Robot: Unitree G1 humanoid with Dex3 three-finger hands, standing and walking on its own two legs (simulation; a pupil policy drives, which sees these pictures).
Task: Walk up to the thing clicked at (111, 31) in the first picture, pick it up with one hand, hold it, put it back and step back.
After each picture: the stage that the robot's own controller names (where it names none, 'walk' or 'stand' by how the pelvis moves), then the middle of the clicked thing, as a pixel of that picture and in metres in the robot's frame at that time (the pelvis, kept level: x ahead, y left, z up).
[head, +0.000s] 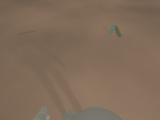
stand; (112, 29) +2.22 -0.51 -0.65
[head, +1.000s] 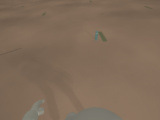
walk; (96, 35) +2.13 -0.01 -0.62
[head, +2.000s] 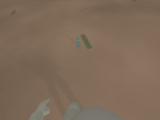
walk; (78, 42) +1.51 +0.36 -0.64
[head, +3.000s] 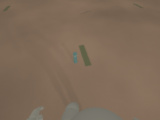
walk; (75, 58) +1.01 +0.32 -0.64
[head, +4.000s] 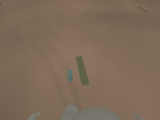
walk; (70, 76) +0.61 +0.27 -0.63
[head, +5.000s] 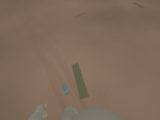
stand; (66, 90) +0.38 +0.27 -0.63
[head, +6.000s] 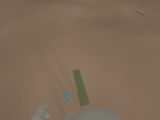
stand; (66, 97) +0.34 +0.26 -0.65
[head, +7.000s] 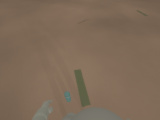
stand; (68, 97) +0.34 +0.24 -0.65
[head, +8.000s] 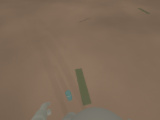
stand; (69, 95) +0.34 +0.24 -0.66
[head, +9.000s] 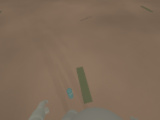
stand; (70, 93) +0.36 +0.24 -0.65
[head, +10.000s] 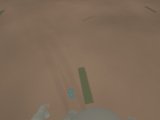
stand; (71, 94) +0.36 +0.22 -0.65
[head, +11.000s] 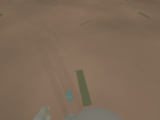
stand; (69, 96) +0.36 +0.23 -0.66
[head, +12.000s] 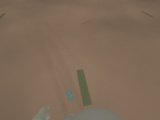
stand; (69, 95) +0.36 +0.24 -0.66
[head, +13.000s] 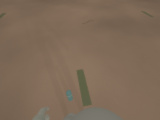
stand; (69, 95) +0.36 +0.24 -0.66
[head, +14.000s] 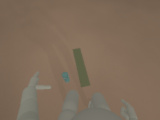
go down; (66, 77) +0.40 +0.23 -0.52
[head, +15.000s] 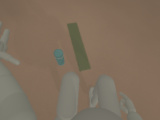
go down; (60, 58) +0.45 +0.25 -0.27
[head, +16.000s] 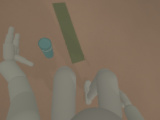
close in; (47, 50) +0.44 +0.28 -0.20
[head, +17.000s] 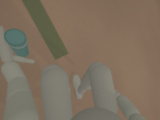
close; (20, 46) +0.43 +0.31 -0.16
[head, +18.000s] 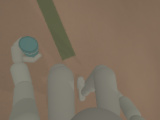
lift; (31, 51) +0.39 +0.30 -0.16
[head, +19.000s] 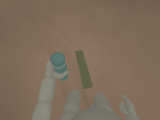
lift; (61, 69) +0.33 +0.19 +0.03
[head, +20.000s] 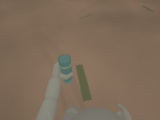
hold; (66, 71) +0.33 +0.17 +0.04
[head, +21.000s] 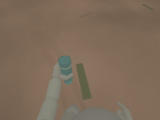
hold; (66, 71) +0.33 +0.17 +0.02
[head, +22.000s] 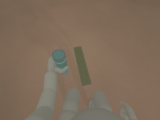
crouch; (61, 64) +0.38 +0.20 -0.03
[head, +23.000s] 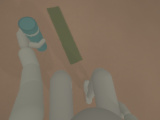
lower; (36, 38) +0.50 +0.28 -0.07
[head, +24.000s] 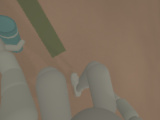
lower; (11, 38) +0.46 +0.32 -0.17
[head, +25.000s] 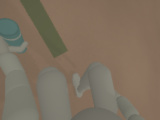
lower; (15, 40) +0.45 +0.31 -0.17
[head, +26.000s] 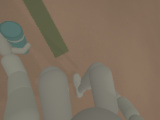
lower; (18, 42) +0.45 +0.31 -0.16
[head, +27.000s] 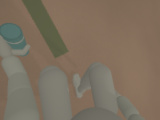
lower; (18, 43) +0.44 +0.31 -0.16
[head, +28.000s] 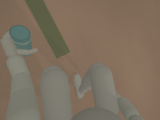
open; (23, 44) +0.44 +0.30 -0.17
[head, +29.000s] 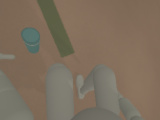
stand; (32, 43) +0.43 +0.30 -0.17
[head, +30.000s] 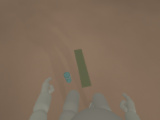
stand; (67, 77) +0.42 +0.22 -0.50
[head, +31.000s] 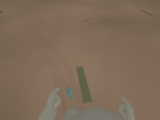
stand; (70, 93) +0.39 +0.22 -0.60
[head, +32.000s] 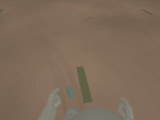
stand; (70, 93) +0.39 +0.21 -0.60
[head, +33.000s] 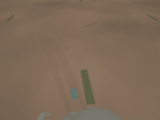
stand; (74, 94) +0.41 +0.20 -0.65
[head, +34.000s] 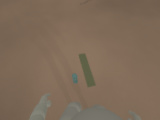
walk; (75, 78) +0.47 +0.17 -0.63
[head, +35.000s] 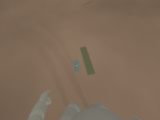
walk; (76, 66) +0.70 +0.20 -0.62
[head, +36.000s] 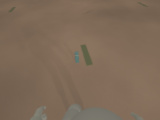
stand; (76, 57) +1.02 +0.29 -0.63
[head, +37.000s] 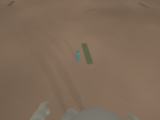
stand; (77, 56) +1.04 +0.24 -0.65
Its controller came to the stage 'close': yes
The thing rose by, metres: 0.67
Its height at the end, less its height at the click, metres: +0.00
